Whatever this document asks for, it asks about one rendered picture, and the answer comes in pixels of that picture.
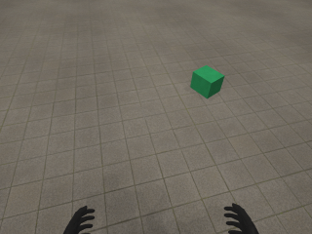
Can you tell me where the robot right hand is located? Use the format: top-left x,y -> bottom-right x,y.
224,203 -> 259,234

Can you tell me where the carton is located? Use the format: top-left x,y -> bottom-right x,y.
190,65 -> 224,98

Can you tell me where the robot left hand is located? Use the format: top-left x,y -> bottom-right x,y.
63,206 -> 95,234

